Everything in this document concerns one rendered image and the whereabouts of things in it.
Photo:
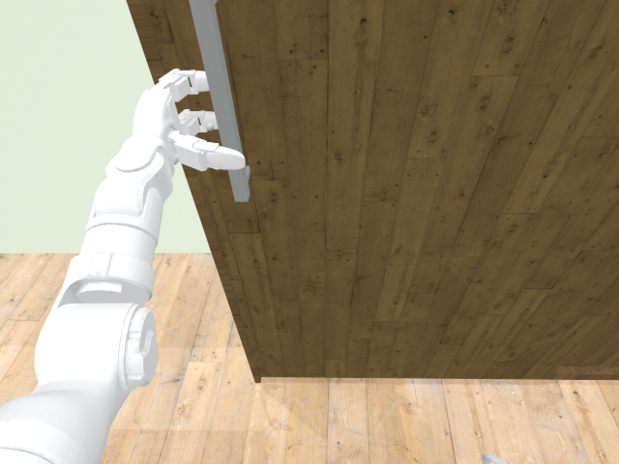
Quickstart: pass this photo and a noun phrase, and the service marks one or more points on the handle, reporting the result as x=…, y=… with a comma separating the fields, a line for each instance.
x=209, y=38

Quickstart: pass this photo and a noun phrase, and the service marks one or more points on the wardrobe door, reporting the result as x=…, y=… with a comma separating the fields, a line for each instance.
x=602, y=349
x=434, y=187

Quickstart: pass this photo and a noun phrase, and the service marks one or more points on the left robot forearm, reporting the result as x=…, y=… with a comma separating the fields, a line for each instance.
x=115, y=262

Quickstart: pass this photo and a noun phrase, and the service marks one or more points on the left robot upper arm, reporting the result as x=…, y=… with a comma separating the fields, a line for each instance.
x=91, y=357

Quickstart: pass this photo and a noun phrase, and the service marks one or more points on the robot left hand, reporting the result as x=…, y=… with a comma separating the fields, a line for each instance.
x=156, y=114

